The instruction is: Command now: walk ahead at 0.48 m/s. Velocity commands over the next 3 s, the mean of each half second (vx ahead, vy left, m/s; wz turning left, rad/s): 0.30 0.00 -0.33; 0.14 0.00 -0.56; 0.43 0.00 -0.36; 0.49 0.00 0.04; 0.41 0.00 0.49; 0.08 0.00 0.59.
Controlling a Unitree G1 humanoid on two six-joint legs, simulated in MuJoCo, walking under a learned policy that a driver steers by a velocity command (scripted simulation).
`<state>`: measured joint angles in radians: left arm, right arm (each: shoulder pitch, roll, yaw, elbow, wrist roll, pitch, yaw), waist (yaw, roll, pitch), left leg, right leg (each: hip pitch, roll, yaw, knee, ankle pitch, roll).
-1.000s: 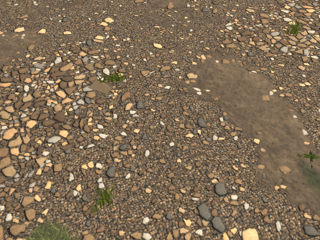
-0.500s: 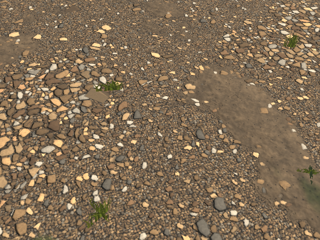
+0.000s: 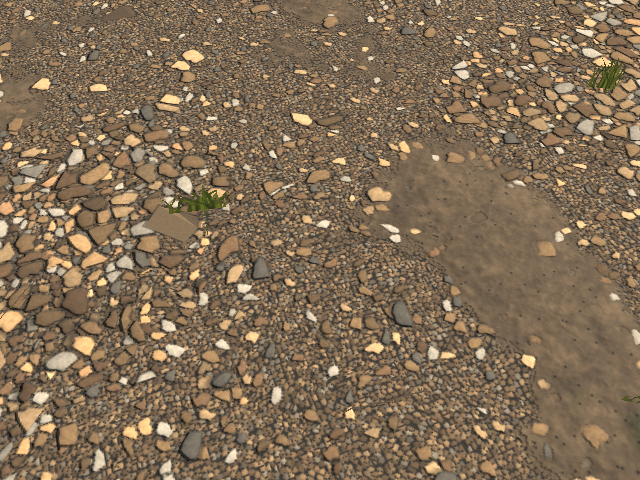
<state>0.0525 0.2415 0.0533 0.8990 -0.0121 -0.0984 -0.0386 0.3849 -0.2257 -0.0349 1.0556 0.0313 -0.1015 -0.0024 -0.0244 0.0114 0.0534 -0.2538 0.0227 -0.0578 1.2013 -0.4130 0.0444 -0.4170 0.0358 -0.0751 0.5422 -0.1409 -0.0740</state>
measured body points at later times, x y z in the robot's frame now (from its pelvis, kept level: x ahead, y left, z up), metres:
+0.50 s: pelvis +0.22 +0.04 +0.00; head +0.26 +0.05 +0.45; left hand +0.32 +0.31 -0.13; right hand +0.36 -0.24 -0.09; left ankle +0.34 +0.12 -0.73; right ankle +0.12 -0.08 -0.65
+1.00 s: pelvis +0.26 -0.02 +0.02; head +0.26 -0.07 +0.47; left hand +0.45 +0.20 -0.07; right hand +0.26 -0.35 -0.10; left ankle +0.40 +0.10 -0.65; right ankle +0.20 -0.09 -0.72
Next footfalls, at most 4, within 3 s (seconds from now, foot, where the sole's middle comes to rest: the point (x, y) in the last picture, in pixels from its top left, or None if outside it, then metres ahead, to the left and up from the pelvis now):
0.38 left None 0.38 0.12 -0.76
0.84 right None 0.24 -0.11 -0.76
1.32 left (356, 422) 0.58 -0.05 -0.76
1.82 right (535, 379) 0.66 -0.45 -0.76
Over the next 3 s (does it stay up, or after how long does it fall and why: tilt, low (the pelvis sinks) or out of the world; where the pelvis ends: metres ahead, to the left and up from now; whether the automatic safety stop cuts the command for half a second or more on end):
stays up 0.99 -0.52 0.01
